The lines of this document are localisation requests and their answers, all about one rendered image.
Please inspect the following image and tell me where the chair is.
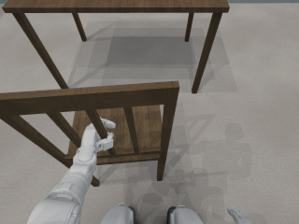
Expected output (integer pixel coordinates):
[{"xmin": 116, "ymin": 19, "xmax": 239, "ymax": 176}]
[{"xmin": 0, "ymin": 80, "xmax": 180, "ymax": 187}]

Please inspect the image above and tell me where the left robot forearm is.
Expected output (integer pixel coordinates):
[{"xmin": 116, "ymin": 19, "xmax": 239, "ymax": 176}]
[{"xmin": 26, "ymin": 145, "xmax": 97, "ymax": 224}]

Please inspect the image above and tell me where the table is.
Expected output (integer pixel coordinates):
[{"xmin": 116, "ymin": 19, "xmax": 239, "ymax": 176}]
[{"xmin": 2, "ymin": 0, "xmax": 230, "ymax": 94}]

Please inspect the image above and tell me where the robot right hand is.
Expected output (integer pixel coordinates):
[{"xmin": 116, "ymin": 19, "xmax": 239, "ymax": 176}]
[{"xmin": 227, "ymin": 206, "xmax": 251, "ymax": 224}]

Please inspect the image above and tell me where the robot left upper arm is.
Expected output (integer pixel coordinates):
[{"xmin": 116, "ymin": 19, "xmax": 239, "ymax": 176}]
[{"xmin": 29, "ymin": 198, "xmax": 82, "ymax": 224}]

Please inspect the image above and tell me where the robot right foot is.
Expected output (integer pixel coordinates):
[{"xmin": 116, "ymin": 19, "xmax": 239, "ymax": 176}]
[{"xmin": 166, "ymin": 206, "xmax": 176, "ymax": 224}]

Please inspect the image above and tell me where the robot left hand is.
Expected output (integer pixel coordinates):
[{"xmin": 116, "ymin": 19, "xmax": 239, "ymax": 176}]
[{"xmin": 80, "ymin": 117, "xmax": 116, "ymax": 152}]

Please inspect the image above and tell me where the left robot thigh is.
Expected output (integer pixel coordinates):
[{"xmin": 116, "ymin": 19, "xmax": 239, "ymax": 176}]
[{"xmin": 100, "ymin": 205, "xmax": 134, "ymax": 224}]

